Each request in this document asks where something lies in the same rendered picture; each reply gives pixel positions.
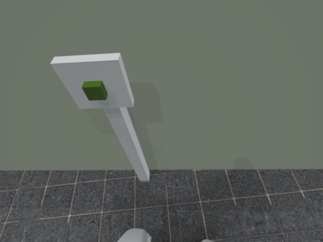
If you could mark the button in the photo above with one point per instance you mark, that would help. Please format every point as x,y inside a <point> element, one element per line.
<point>94,90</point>

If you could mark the panel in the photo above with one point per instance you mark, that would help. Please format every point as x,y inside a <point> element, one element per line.
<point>74,70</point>

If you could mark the robot left thigh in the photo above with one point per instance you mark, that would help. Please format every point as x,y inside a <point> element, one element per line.
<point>135,235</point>

